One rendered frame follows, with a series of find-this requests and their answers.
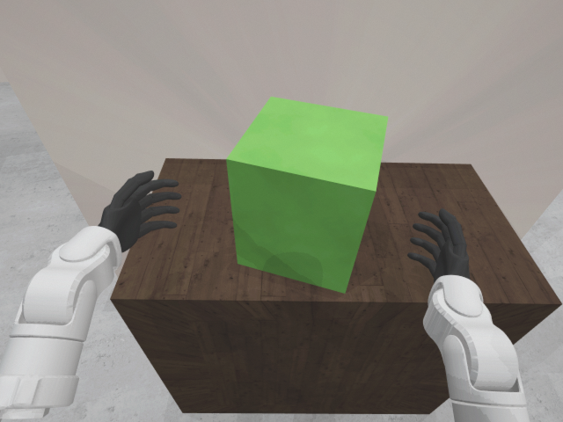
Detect left robot hand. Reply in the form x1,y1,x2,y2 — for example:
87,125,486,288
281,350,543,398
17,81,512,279
98,171,181,252

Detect right robot forearm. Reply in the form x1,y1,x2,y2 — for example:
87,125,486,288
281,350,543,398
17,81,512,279
423,275,530,422

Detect left robot forearm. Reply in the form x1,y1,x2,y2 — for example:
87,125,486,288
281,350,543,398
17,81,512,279
0,226,122,422

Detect right robot hand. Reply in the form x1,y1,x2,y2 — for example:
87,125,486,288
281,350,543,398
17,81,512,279
407,208,470,283

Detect pedestal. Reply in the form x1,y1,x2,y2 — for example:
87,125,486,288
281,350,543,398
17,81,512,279
110,158,562,414

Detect carton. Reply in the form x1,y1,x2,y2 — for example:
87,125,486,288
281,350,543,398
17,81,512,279
226,97,388,294

